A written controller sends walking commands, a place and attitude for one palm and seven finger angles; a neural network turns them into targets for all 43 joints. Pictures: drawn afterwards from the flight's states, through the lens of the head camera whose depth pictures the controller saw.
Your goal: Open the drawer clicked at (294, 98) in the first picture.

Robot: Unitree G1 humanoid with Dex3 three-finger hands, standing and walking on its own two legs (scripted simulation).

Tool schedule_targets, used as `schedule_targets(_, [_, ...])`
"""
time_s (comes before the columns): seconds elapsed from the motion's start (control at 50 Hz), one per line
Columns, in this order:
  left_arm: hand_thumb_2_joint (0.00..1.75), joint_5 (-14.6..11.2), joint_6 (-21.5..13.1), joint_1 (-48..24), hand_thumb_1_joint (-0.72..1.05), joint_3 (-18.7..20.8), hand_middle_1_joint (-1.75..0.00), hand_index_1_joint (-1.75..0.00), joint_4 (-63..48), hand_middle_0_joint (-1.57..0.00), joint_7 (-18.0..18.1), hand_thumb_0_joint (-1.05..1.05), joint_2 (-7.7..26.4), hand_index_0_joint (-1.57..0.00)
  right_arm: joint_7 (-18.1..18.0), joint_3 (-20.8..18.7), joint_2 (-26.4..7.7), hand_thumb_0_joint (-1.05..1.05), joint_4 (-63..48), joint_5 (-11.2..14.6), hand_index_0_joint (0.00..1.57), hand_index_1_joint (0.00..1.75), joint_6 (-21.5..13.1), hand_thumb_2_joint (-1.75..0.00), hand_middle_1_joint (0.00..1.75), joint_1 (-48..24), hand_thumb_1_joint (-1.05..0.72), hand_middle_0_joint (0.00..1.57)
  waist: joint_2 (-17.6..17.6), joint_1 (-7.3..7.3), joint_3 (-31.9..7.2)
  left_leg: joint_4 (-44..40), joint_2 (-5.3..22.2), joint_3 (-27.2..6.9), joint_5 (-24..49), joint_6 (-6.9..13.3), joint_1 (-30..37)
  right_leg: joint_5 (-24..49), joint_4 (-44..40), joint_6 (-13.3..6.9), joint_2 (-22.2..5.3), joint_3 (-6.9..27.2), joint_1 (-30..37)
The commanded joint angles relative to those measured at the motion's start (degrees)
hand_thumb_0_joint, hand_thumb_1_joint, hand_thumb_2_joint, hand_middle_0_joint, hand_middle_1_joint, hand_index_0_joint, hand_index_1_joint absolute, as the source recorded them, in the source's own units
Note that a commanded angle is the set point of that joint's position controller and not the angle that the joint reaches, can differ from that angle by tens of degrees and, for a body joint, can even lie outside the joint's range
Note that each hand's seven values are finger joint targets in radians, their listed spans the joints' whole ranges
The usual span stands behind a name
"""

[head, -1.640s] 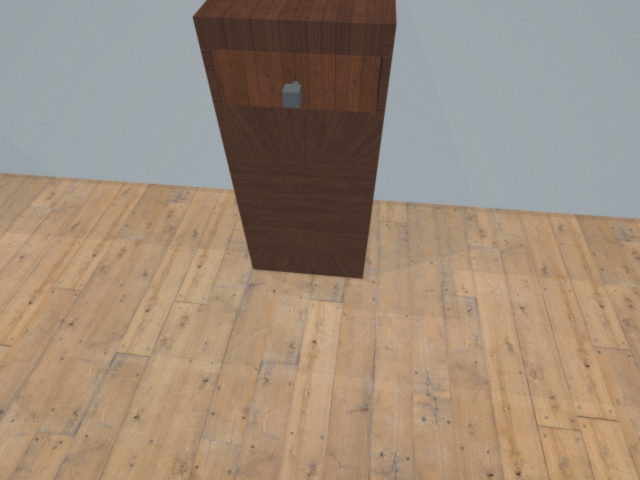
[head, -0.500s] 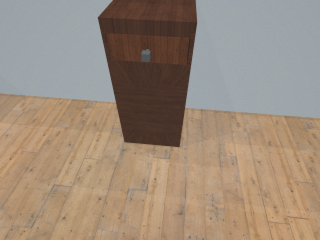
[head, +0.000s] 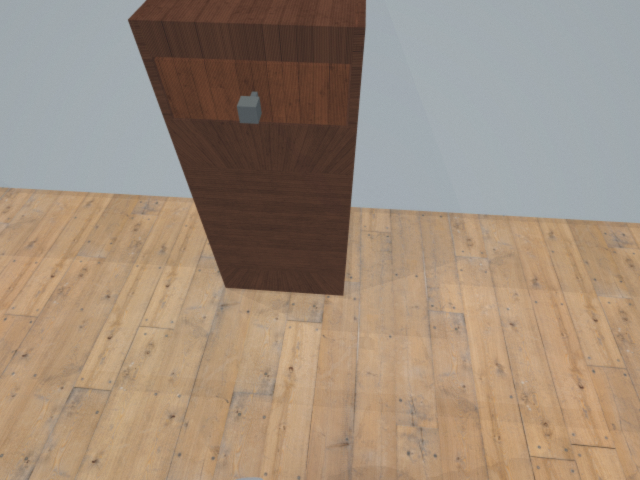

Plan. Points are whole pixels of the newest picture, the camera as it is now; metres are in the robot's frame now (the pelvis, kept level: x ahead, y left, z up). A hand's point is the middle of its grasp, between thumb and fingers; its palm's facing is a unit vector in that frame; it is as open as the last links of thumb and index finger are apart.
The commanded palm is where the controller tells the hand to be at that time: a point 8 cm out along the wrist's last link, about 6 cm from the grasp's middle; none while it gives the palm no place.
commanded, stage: take the last steps up to it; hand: left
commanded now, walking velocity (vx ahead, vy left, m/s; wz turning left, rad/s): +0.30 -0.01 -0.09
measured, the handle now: (251, 104) +0.78 +0.17 +0.04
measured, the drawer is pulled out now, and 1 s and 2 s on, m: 0.00 0.00 0.00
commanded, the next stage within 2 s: come to a stop and stand still in 0.46 s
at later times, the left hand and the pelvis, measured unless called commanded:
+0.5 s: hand (210, 436) +0.20 +0.17 -0.15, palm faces +0.01 -0.97 -0.22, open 7.3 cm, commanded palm none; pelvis +0.17 -0.02 +0.01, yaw -2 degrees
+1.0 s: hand (241, 366) +0.31 +0.15 -0.16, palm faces +0.03 -0.97 -0.26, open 7.4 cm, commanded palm none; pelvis +0.24 -0.05 +0.01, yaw -1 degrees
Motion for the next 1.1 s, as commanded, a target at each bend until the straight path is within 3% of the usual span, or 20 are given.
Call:
schedule_targets(0.0, [0.90, 0.57, -0.73, 4.25, 0.90, 0.26, -0.30, -0.30, -0.65, -0.20, 0.54, 0.00, 4.70, -0.20, 0.84, -0.66, -0.58, 0.00, -6.45, -0.48, 0.20, 0.30, -1.26, -0.90, 0.30, -2.08, -0.90, 0.20, -4.48, 0.11, 3.44, -3.75, 3.50, -0.45, 6.03, -0.66, -6.62, -10.86, -28.07, -7.35, -16.50, 19.32, -6.84])
schedule_targets(0.14, [0.90, 0.12, -1.93, 10.28, 0.90, 0.58, -0.30, -0.30, 2.48, -0.20, -0.54, 0.00, 5.48, -0.20, 1.22, -0.65, -1.91, 0.00, -10.63, -0.09, 0.20, 0.30, -3.65, -0.90, 0.30, -9.35, -0.90, 0.20, -5.01, 2.77, -1.11, -25.69, -0.06, 4.11, 12.07, -1.20, -5.98, 9.66, -21.73, -7.42, -13.54, 15.78, 9.74])
schedule_targets(0.2, [0.90, -0.47, -2.04, 9.49, 0.90, 0.34, -0.30, -0.30, 2.84, -0.20, -0.60, 0.00, 3.68, -0.20, 0.33, -0.76, -4.03, 0.00, -9.34, -0.19, 0.20, 0.30, -4.90, -0.90, 0.30, -6.37, -0.90, 0.20, -2.36, -0.26, -3.57, -36.62, -1.72, 5.74, 19.11, -0.25, 8.07, 27.20, -10.06, -3.59, -9.63, 10.35, 7.12])
schedule_targets(0.24, [0.90, -0.58, -2.24, 7.73, 0.90, -0.59, -0.30, -0.30, -0.05, -0.20, -0.96, 0.00, -0.28, -0.20, -0.83, -2.87, -13.11, 0.00, -6.32, -1.06, 0.20, 0.30, -5.49, -0.90, 0.30, 7.20, -0.90, 0.20, 15.45, -5.32, -11.06, -39.30, 17.75, -18.48, 35.26, 10.45, 30.98, 1.23, 16.91, 2.38, 0.21, 1.30, -14.56])
schedule_targets(0.26, [0.90, -0.37, -2.45, 2.49, 0.90, -0.74, -0.30, -0.30, -2.14, -0.20, -0.76, 0.00, 0.72, -0.20, -1.22, -2.92, -13.89, 0.00, -5.57, -1.28, 0.20, 0.30, -4.58, -0.90, 0.30, 10.07, -0.90, 0.20, 13.71, -6.95, -9.18, -43.41, 24.15, -24.19, 41.38, 15.47, 30.43, -17.00, 28.98, 2.64, 0.91, 3.60, -20.78])
schedule_targets(0.34, [0.90, 0.46, -0.73, 0.06, 0.90, -0.11, -0.30, -0.30, -3.37, -0.20, -1.58, 0.00, -0.26, -0.20, -0.76, -1.34, -9.05, 0.00, -9.59, -1.12, 0.20, 0.30, -4.52, -0.90, 0.30, -3.48, -0.90, 0.20, 9.22, -0.44, 3.77, -49.66, 17.29, -12.58, 21.31, 9.07, 6.85, -8.16, 24.57, 3.55, -6.47, 7.57, -18.00])
schedule_targets(0.46, [0.90, 0.67, 0.25, 7.89, 0.90, -0.37, -0.30, -0.30, -0.09, -0.20, -2.33, 0.00, -0.18, -0.20, -0.41, -2.13, -10.84, 0.00, -10.56, -0.63, 0.20, 0.30, -3.05, -0.90, 0.30, -7.92, -0.90, 0.20, 5.18, 3.16, -3.71, -41.97, 8.46, -0.31, 8.69, 4.19, 0.00, 5.42, -0.76, 5.16, -0.84, -1.64, 5.10])
schedule_targets(0.5, [0.90, 1.01, -0.22, 12.76, 0.90, 0.88, -0.30, -0.30, 0.92, -0.20, -1.58, 0.00, 5.79, -0.20, 0.12, -1.49, -8.03, 0.00, -11.47, -0.12, 0.20, 0.30, -2.40, -0.90, 0.30, -9.29, -0.90, 0.20, -8.33, 6.48, -2.19, -28.02, 0.32, 5.22, -1.85, 0.12, -9.02, -3.13, -12.12, 2.95, -8.10, 10.46, 11.97])
schedule_targets(0.52, [0.90, 0.92, -0.41, 15.06, 0.90, 1.91, -0.30, -0.30, 1.47, -0.20, -0.92, 0.00, 11.67, -0.20, 0.72, -0.85, -4.82, 0.00, -12.92, 0.21, 0.20, 0.30, -1.92, -0.90, 0.30, -9.35, -0.90, 0.20, -24.15, 7.50, -1.99, -13.90, -4.00, 7.42, -7.19, -1.39, -15.77, -11.99, -24.35, -2.10, -20.54, 28.94, 13.34])
schedule_targets(0.54, [0.90, 0.35, 0.00, 14.85, 0.90, 1.51, -0.30, -0.30, 0.74, -0.20, -0.29, 0.00, 11.63, -0.20, 0.89, -1.22, -6.75, 0.00, -13.96, 0.17, 0.20, 0.30, -1.24, -0.90, 0.30, -11.82, -0.90, 0.20, -19.42, 7.96, -0.64, -4.56, -1.51, 1.80, -7.71, -0.66, -13.91, -16.57, -29.56, -5.82, -23.77, 33.87, 8.75])
schedule_targets(0.6, [0.90, 0.63, -0.25, 3.99, 0.90, 0.26, -0.30, -0.30, -1.79, -0.20, 0.69, 0.00, 8.21, -0.20, 0.24, -0.78, -6.62, 0.00, -10.43, 0.41, 0.20, 0.30, -1.32, -0.90, 0.30, -8.53, -0.90, 0.20, -14.27, 2.44, -1.46, -6.89, 0.97, -2.76, 0.12, -1.07, -7.94, 11.65, -22.35, -5.46, -19.84, 22.34, 2.57])
schedule_targets(0.66, [0.90, 0.60, 0.21, 2.36, 0.90, 0.46, -0.30, -0.30, -2.29, -0.20, 1.25, 0.00, 7.96, -0.20, 0.12, 0.11, -3.69, 0.00, -8.39, 1.29, 0.20, 0.30, -0.54, -0.90, 0.30, -5.41, -0.90, 0.20, -9.03, 1.30, -5.88, -20.45, -1.72, 0.67, 5.12, -1.81, -0.80, 40.83, -14.32, -5.07, -16.14, 11.47, 6.31])
schedule_targets(0.72, [0.90, -0.21, 1.03, 3.19, 0.90, 0.96, -0.30, -0.30, -1.46, -0.20, 1.54, 0.00, 9.24, -0.20, -0.24, -0.20, -5.10, 0.00, -8.19, 0.89, 0.20, 0.30, -0.01, -0.90, 0.30, -4.63, -0.90, 0.20, -6.14, 1.39, -8.14, -31.21, -3.53, 2.15, 15.16, -2.60, 3.24, 44.73, -9.16, -3.46, -16.03, 10.87, 10.11])
schedule_targets(0.8, [0.90, -0.65, 2.30, 2.26, 0.90, 0.03, -0.30, -0.30, -3.24, -0.20, 1.87, 0.00, 4.70, -0.20, -1.21, -1.75, -12.21, 0.00, -10.39, 0.04, 0.20, 0.30, -0.22, -0.90, 0.30, -5.39, -0.90, 0.20, 8.24, 1.67, -9.28, -37.64, 12.12, -9.42, 64.66, 5.91, 11.68, 7.63, 1.97, 4.00, -4.49, 2.44, 0.97])
schedule_targets(0.84, [0.90, -0.58, 3.36, 2.18, 0.90, -0.05, -0.30, -0.30, -3.35, -0.20, 1.91, 0.00, 3.36, -0.20, -1.46, -1.86, -12.95, 0.00, -11.24, -0.37, 0.20, 0.30, 0.15, -0.90, 0.30, -7.63, -0.90, 0.20, 13.01, 1.97, -5.53, -40.71, 14.37, -10.97, 67.20, 9.96, 9.76, -15.10, 12.95, 3.65, -0.98, 4.61, -2.99])
schedule_targets(0.92, [0.90, -0.75, 3.93, 1.16, 0.90, 0.41, -0.30, -0.30, -3.65, -0.20, 1.36, 0.00, 3.36, -0.20, -2.07, -2.12, -12.56, 0.00, -12.82, -0.89, 0.20, 0.30, 0.55, -0.90, 0.30, -10.99, -0.90, 0.20, 12.33, 1.93, -6.54, -38.48, 13.28, -9.54, 63.45, 11.01, 11.40, -14.01, 14.66, 3.41, -0.39, 8.20, -4.23])
schedule_targets(1.0, [0.90, 0.21, 2.59, 4.53, 0.90, 0.24, -0.30, -0.30, -3.55, -0.20, 1.23, 0.00, 4.80, -0.20, -1.69, -2.87, -12.22, 0.00, -13.77, 0.45, 0.20, 0.30, 0.66, -0.90, 0.30, -11.90, -0.90, 0.20, -2.47, 3.22, -11.52, -30.23, 6.44, -4.98, 40.08, 3.85, 10.39, 15.00, -12.99, 4.05, -2.31, 8.61, 6.33])
schedule_targets(1.02, [0.90, 0.80, 2.16, 3.66, 0.90, 0.91, -0.30, -0.30, -4.02, -0.20, 1.71, 0.00, 9.00, -0.20, -1.25, -2.59, -9.08, 0.00, -14.84, 0.92, 0.20, 0.30, 0.84, -0.90, 0.30, -11.34, -0.90, 0.20, -15.02, 2.38, -9.51, -24.18, -0.73, 0.07, 19.39, 0.02, 0.97, 28.96, -16.57, 1.42, -12.76, 22.37, 9.84])
schedule_targets(1.04, [0.90, 0.57, 2.12, 2.34, 0.90, 1.08, -0.30, -0.30, -4.48, -0.20, 1.66, 0.00, 11.29, -0.20, -0.72, -2.36, -8.30, 0.00, -15.41, 0.82, 0.20, 0.30, 1.55, -0.90, 0.30, -12.32, -0.90, 0.20, -17.74, 2.81, -6.07, -16.14, -4.98, -0.54, -1.34, -1.40, -1.88, 38.24, -18.36, -3.75, -20.77, 25.91, 5.99])
schedule_targets(1.08, [0.90, 0.60, 2.14, -1.31, 0.90, 0.42, -0.30, -0.30, -5.48, -0.20, 1.64, 0.00, 9.15, -0.20, -0.31, -2.34, -7.01, 0.00, -14.48, 0.56, 0.20, 0.30, 2.60, -0.90, 0.30, -14.05, -0.90, 0.20, -9.20, 1.55, -2.92, -5.58, -4.65, -5.32, -2.07, -1.04, -2.51, 28.75, -18.79, -7.99, -18.29, 22.71, -0.65])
